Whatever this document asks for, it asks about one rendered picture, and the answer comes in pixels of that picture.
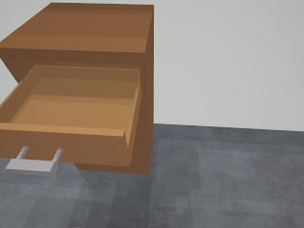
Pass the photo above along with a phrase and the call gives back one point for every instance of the handle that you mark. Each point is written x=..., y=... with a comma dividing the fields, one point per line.
x=34, y=167

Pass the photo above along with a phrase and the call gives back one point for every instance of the cabinet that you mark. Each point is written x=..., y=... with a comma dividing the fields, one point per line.
x=92, y=35

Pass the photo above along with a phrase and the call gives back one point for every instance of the drawer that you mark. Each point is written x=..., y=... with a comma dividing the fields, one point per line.
x=90, y=112

